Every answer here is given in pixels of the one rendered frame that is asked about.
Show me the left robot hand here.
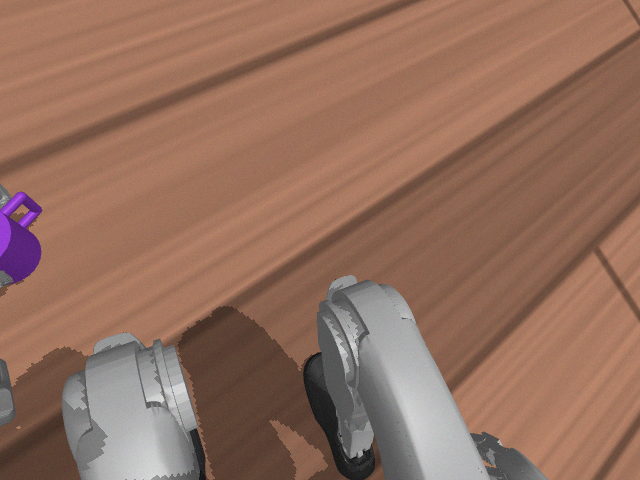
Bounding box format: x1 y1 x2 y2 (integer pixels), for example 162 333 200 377
0 184 16 288

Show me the right robot foot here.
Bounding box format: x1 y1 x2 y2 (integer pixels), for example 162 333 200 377
303 352 375 480

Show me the left robot foot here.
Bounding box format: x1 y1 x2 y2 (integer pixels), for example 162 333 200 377
190 428 206 480

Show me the mug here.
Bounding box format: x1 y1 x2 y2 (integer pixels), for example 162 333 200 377
0 192 42 285

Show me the left robot arm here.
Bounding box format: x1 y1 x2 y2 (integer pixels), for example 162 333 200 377
0 359 16 426

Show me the right robot hand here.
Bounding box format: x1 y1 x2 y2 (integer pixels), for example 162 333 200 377
470 432 548 480

